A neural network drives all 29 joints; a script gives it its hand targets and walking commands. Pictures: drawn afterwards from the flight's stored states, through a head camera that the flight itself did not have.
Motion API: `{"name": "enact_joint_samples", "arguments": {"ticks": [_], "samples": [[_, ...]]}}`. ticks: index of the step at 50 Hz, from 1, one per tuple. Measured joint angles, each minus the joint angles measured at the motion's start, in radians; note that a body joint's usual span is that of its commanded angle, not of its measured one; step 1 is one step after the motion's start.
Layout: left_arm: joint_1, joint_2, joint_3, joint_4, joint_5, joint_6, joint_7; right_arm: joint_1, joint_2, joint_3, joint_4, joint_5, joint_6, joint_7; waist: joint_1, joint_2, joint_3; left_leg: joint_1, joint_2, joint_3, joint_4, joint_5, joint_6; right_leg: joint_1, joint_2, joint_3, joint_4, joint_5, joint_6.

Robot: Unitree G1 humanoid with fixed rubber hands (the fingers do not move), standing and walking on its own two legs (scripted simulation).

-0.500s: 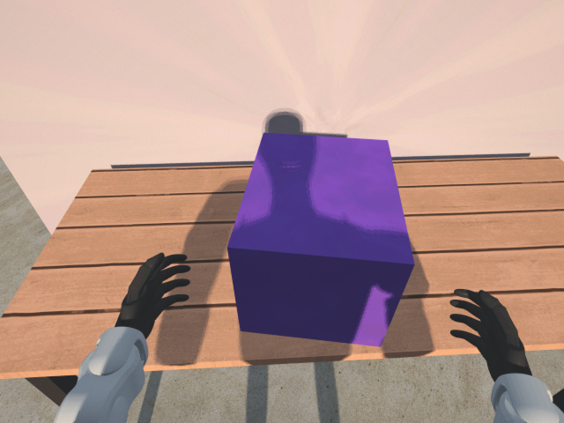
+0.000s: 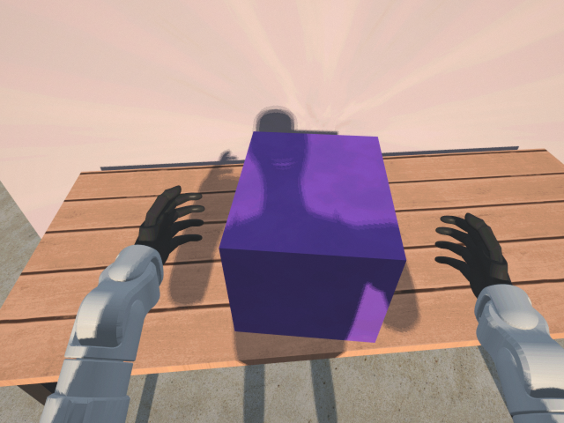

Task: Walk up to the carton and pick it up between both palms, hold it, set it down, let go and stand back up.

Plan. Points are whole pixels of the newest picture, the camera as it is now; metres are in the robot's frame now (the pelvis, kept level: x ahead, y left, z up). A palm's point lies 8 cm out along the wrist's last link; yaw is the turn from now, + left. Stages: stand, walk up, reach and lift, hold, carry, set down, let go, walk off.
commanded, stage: reach and lift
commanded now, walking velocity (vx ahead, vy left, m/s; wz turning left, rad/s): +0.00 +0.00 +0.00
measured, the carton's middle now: (309, 229) +0.45 -0.03 +0.03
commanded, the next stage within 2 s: none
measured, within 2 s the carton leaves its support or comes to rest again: neither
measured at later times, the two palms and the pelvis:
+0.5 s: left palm (169, 178) +0.40 +0.18 +0.19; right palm (482, 219) +0.35 -0.24 +0.16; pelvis -0.01 +0.00 +0.00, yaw +0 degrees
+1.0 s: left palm (177, 147) +0.45 +0.17 +0.21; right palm (475, 182) +0.40 -0.25 +0.18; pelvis +0.00 +0.00 +0.00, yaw +0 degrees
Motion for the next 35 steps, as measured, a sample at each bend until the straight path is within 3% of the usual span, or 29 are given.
{"name": "enact_joint_samples", "arguments": {"ticks": [19, 35], "samples": [[-0.348, 0.04, 0.003, 0.328, 0.0, 0.007, 0.004, -0.329, -0.036, 0.0, 0.308, 0.017, 0.001, 0.0, -0.024, 0.0, -0.007, -0.066, 0.0, 0.0, 0.0, 0.023, 0.0, -0.066, 0.0, 0.0, 0.0, 0.023, 0.001], [-0.615, 0.053, 0.003, 0.677, 0.0, -0.079, 0.013, -0.635, -0.049, 0.0, 0.649, 0.017, -0.035, 0.018, -0.04, 0.001, -0.062, -0.136, 0.0, 0.0, 0.0, 0.031, 0.0, -0.136, 0.0, 0.0, 0.0, 0.031, 0.001]]}}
